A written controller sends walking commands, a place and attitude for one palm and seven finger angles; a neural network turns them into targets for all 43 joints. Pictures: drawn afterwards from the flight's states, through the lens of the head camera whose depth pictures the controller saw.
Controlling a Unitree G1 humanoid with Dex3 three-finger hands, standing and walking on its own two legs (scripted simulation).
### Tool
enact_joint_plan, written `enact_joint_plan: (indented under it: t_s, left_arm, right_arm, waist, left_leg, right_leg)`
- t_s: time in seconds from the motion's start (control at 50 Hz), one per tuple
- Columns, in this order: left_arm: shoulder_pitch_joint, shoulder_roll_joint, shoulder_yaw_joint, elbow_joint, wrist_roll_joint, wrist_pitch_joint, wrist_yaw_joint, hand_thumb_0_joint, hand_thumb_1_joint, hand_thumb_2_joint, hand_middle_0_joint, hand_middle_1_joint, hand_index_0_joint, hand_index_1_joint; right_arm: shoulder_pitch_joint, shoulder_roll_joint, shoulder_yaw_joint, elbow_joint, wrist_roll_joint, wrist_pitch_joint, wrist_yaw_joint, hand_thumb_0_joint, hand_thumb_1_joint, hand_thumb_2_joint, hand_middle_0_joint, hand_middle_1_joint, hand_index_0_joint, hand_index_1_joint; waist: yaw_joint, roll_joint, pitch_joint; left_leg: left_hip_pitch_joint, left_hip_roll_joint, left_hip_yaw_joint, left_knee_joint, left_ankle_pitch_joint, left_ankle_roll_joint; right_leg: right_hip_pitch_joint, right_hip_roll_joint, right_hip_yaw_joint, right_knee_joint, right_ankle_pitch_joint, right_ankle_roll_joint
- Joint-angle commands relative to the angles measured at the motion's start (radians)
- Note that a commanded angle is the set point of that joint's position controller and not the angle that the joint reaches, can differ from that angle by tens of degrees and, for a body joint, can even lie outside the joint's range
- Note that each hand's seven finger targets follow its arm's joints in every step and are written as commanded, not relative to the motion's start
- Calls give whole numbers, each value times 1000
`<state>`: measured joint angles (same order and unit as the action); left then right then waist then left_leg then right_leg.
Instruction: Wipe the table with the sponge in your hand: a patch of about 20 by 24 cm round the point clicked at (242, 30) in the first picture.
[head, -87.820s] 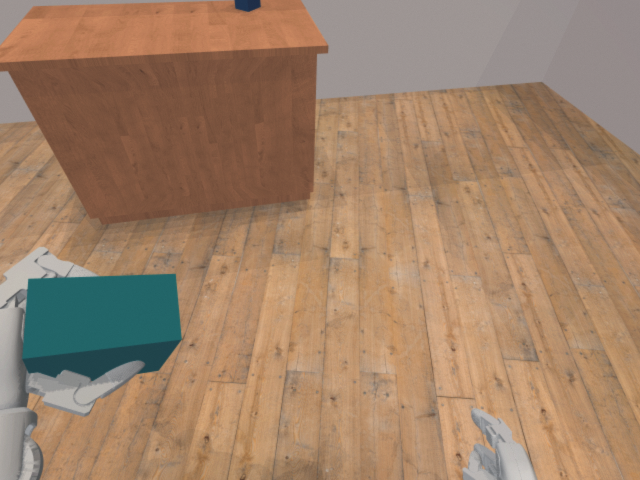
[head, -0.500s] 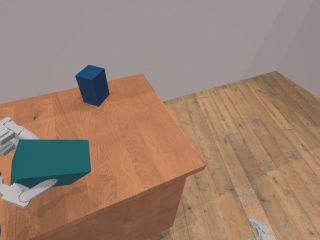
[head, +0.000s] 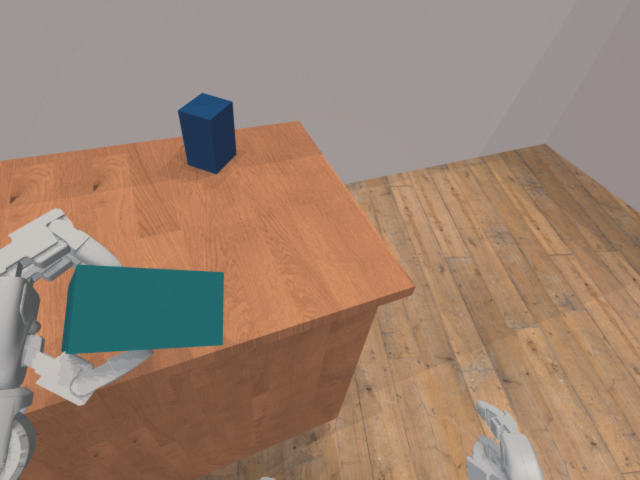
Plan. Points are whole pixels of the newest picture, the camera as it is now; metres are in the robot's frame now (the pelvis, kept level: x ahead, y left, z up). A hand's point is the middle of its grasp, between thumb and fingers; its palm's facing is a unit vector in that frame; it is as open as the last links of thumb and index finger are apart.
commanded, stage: step back with the hand held close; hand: left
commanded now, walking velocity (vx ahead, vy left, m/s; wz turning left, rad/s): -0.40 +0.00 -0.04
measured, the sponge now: (159, 313) +0.23 +0.18 +0.15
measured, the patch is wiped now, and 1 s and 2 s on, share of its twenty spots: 1.00 1.00 1.00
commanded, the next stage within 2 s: stop stepping back and stand still in 0.46 s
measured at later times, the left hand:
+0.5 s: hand out of the picture +0.03 +0.24 +0.22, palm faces +0.30 -0.92 -0.27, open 10.0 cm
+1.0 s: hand out of the picture -0.20 +0.30 +0.19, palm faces +0.41 -0.87 -0.27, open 10.0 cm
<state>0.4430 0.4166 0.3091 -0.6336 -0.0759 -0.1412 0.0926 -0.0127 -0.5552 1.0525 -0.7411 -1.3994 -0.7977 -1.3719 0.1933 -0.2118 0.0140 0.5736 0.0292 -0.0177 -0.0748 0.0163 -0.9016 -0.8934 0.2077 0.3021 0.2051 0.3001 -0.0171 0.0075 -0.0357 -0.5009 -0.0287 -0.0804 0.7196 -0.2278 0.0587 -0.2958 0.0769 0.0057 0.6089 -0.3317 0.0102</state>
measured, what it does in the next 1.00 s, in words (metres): walks backwards: right foot, then left foot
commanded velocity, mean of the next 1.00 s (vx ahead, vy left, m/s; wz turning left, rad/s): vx -0.02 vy -0.02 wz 0.02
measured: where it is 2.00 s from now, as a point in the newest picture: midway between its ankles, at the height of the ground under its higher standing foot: outside the picture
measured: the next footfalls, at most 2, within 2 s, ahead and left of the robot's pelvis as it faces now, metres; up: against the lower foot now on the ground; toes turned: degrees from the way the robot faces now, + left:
right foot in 0.34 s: -0.15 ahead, -0.12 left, +0.00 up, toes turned -3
left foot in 0.58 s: -0.21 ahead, +0.16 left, +0.00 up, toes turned -2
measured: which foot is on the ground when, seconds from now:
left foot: down 0.00-0.34, up 0.36-0.56, down 0.58-0.90, up 0.92-1.00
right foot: down 0.00-0.02, up 0.04-0.32, down 0.34-0.60, up 0.62-0.88, down 0.90-1.00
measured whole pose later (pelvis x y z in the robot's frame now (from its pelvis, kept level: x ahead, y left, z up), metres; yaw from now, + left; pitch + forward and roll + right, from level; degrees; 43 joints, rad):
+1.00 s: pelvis -0.41 +0.05 +0.00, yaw +0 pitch -5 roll -4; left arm 0.32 0.37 0.32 -0.43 -0.07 -0.07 0.08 -0.01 -0.56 1.06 -0.74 -1.40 -0.80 -1.38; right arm 0.26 -0.21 0.03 0.66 0.05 -0.02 -0.03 0.02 -0.90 -0.89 0.21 0.30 0.20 0.30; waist 0.02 0.05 -0.08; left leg -0.64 0.01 -0.04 1.33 -0.34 0.01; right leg -0.29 0.05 -0.14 0.64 -0.26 -0.05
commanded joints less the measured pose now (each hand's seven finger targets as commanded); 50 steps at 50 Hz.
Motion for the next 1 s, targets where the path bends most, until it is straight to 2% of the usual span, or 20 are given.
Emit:
enact_joint_plan:
  t_s: [0.0, 0.06, 0.12, 0.26, 0.3, 0.34, 0.38, 0.46, 0.5, 0.54, 0.58, 0.62, 0.7, 0.76, 0.84, 0.86, 0.88, 0.9, 0.94, 0.98]
  left_arm:
    - [-57, 237, 243, -262, -5, -68, 47, 0, 100, 1300, -1200, -1600, -1200, -1600]
    - [-85, 221, 245, -275, 5, -71, 47, 0, 100, 1300, -1200, -1600, -1200, -1600]
    - [-71, 147, 174, -262, 10, -40, 51, 0, 100, 1300, -1200, -1600, -1200, -1600]
    - [-85, 178, 179, -175, 14, -35, 52, 0, 100, 1300, -1200, -1600, -1200, -1600]
    - [-123, 177, 162, -189, 12, -54, 46, 0, 100, 1300, -1200, -1600, -1200, -1600]
    - [-165, 203, 141, -241, 2, -82, 49, 0, 100, 1300, -1200, -1600, -1200, -1600]
    - [-171, 152, 124, -172, -11, -41, 28, 0, 100, 1300, -1200, -1600, -1200, -1600]
    - [-273, 174, 129, -98, 6, -65, 14, 0, 100, 1300, -1200, -1600, -1200, -1600]
    - [-226, 184, 168, -112, 10, -84, 43, 0, 100, 1300, -1200, -1600, -1200, -1600]
    - [-151, 180, 187, -174, 4, -86, 57, 0, 100, 1300, -1200, -1600, -1200, -1600]
    - [-47, 190, 222, -289, 3, -96, 60, 0, 100, 1300, -1200, -1600, -1200, -1600]
    - [6, 248, 279, -380, 5, -89, 54, 0, 100, 1300, -1200, -1600, -1200, -1600]
    - [21, 157, 193, -330, 14, -47, 55, 0, 100, 1300, -1200, -1600, -1200, -1600]
    - [-20, 175, 196, -172, 5, -28, 46, 0, 100, 1300, -1200, -1600, -1200, -1600]
    - [-114, 144, 166, 23, 13, 14, 30, 0, 100, 1300, -1200, -1600, -1200, -1600]
    - [-144, 123, 117, 42, 20, 25, 16, 0, 100, 1300, -1200, -1600, -1200, -1600]
    - [-208, 119, 83, 46, 24, 25, 3, 0, 100, 1300, -1200, -1600, -1200, -1600]
    - [-294, 132, 73, 7, 17, 20, 3, 0, 100, 1300, -1200, -1600, -1200, -1600]
    - [-348, 117, 58, 12, 2, 15, -16, 0, 100, 1300, -1200, -1600, -1200, -1600]
    - [-376, 171, 90, -79, 6, -2, -16, 0, 100, 1300, -1200, -1600, -1200, -1600]
  right_arm:
    - [-127, -128, -49, -169, -22, -54, -1, 0, -900, -900, 200, 300, 200, 300]
    - [-103, -123, -57, -140, -43, -80, 9, 0, -900, -900, 200, 300, 200, 300]
    - [-78, -130, -64, -122, -23, -101, 19, 0, -900, -900, 200, 300, 200, 300]
    - [-83, -129, -50, -89, -29, -108, 16, 0, -900, -900, 200, 300, 200, 300]
    - [-60, -108, -49, -75, -27, -98, 18, 0, -900, -900, 200, 300, 200, 300]
    - [-121, -88, -45, -82, -2, -105, 12, 0, -900, -900, 200, 300, 200, 300]
    - [-122, -86, -55, -107, 19, -103, 15, 0, -900, -900, 200, 300, 200, 300]
    - [-196, -78, 17, -148, -12, -12, 9, 0, -900, -900, 200, 300, 200, 300]
    - [-158, -88, 4, -137, -15, -25, -8, 0, -900, -900, 200, 300, 200, 300]
    - [-116, -111, -34, -137, -2, -44, -14, 0, -900, -900, 200, 300, 200, 300]
    - [-52, -148, -84, -181, 1, -76, 8, 0, -900, -900, 200, 300, 200, 300]
    - [-39, -120, -76, -183, -20, -102, 30, 0, -900, -900, 200, 300, 200, 300]
    - [-45, -142, -85, -123, 16, -114, 70, 0, -900, -900, 200, 300, 200, 300]
    - [-83, -128, -47, -132, 16, -103, 58, 0, -900, -900, 200, 300, 200, 300]
    - [-102, -118, -30, -125, -2, -75, 19, 0, -900, -900, 200, 300, 200, 300]
    - [-98, -113, -34, -130, 4, -69, 18, 0, -900, -900, 200, 300, 200, 300]
    - [-90, -109, -46, -123, 15, -55, 17, 0, -900, -900, 200, 300, 200, 300]
    - [-107, -126, -49, -136, 28, -67, 13, 0, -900, -900, 200, 300, 200, 300]
    - [-95, -132, -44, -118, 35, -83, 27, 0, -900, -900, 200, 300, 200, 300]
    - [-122, -135, -53, -134, 37, -59, 38, 0, -900, -900, 200, 300, 200, 300]
  waist:
    - [35, 287, -158]
    - [33, 268, -194]
    - [29, 170, -208]
    - [24, 241, -193]
    - [21, 120, -218]
    - [29, -235, -120]
    - [0, -306, 2]
    - [-8, 13, 146]
    - [8, 29, 30]
    - [3, 56, -144]
    - [15, 309, -272]
    - [-21, 277, -336]
    - [-13, 135, -184]
    - [-1, 266, -8]
    - [46, 158, -38]
    - [44, 8, -26]
    - [35, -252, 4]
    - [8, -328, 28]
    - [-21, -316, 17]
    - [-33, -138, 49]
  left_leg:
    - [191, 264, -302, -369, 306, 31]
    - [121, 311, -327, -439, 7, 76]
    - [214, 256, -219, -441, -99, 45]
    - [122, 207, -140, -500, -312, -50]
    - [225, 111, -33, -181, -250, -100]
    - [171, -75, 65, 683, -340, -140]
    - [22, -13, -107, 953, -311, -113]
    - [-47, 107, -74, 362, -328, -90]
    - [1, 86, 4, 19, -243, -79]
    - [198, 88, 76, -312, 26, -81]
    - [553, 331, -140, -286, 613, 26]
    - [550, 333, -255, -209, 695, 102]
    - [315, 268, -169, -299, 169, 79]
    - [26, 253, -161, -448, -407, 63]
    - [-158, 179, -50, -263, -507, -7]
    - [-166, 78, 70, -8, -495, -26]
    - [-120, -29, 190, 468, -381, -44]
    - [-152, -15, 102, 778, -249, -47]
    - [-61, 38, -7, 862, -57, -49]
    - [32, 115, -28, 805, -62, -31]
  right_leg:
    - [-112, -27, 24, 207, -132, -19]
    - [-88, -17, 95, 450, -206, -6]
    - [-108, -13, 51, 348, -134, 1]
    - [76, 13, -38, -2, -139, -45]
    - [18, -100, 9, -289, -23, -114]
    - [-268, -460, 258, -450, 298, -263]
    - [-377, -436, 149, -348, 453, -239]
    - [-133, -361, 53, -152, 726, -138]
    - [3, -319, 73, -40, 752, -122]
    - [52, -270, 80, 51, 573, -92]
    - [-261, -91, -22, 310, -76, -13]
    - [-344, -71, 37, 467, -249, 11]
    - [-288, -85, 43, 474, -16, 10]
    - [-152, -66, -40, 294, -55, -5]
    - [209, -10, -138, -55, -51, -63]
    - [203, -50, -114, -187, -9, -93]
    - [52, -199, 57, -337, 89, -154]
    - [-92, -348, 259, -414, 187, -206]
    - [-311, -344, 243, -403, -17, -193]
    - [-505, -390, 198, -381, -174, -205]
